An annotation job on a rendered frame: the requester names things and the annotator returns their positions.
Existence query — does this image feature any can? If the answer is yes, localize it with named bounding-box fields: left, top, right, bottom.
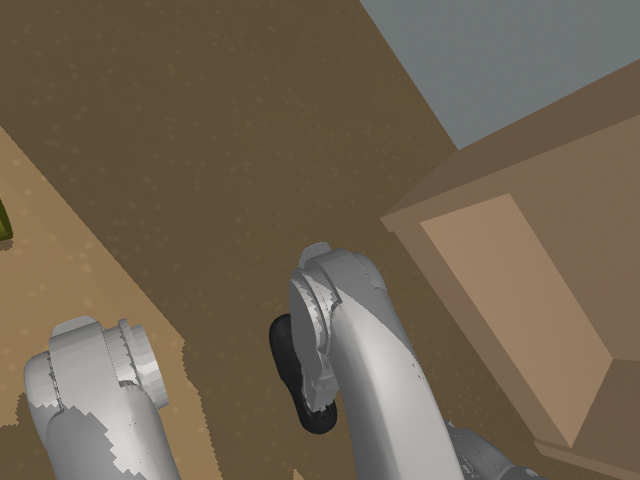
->
left=0, top=199, right=13, bottom=241

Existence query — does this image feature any right robot foot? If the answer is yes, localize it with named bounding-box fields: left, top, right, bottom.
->
left=269, top=314, right=337, bottom=434

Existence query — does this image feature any right robot hand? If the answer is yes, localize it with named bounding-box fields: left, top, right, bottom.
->
left=443, top=418, right=516, bottom=480

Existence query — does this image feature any bookshelf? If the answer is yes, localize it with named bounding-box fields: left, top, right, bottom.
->
left=379, top=59, right=640, bottom=480

